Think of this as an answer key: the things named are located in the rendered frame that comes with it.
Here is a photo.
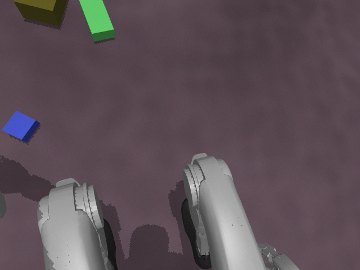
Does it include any right robot hand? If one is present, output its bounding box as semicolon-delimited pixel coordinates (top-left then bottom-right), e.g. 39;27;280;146
257;243;300;270

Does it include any left robot foot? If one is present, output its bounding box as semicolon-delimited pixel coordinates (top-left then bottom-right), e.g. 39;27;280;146
103;219;118;270

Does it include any right robot foot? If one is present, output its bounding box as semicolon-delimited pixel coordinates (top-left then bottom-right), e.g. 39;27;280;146
181;198;212;269

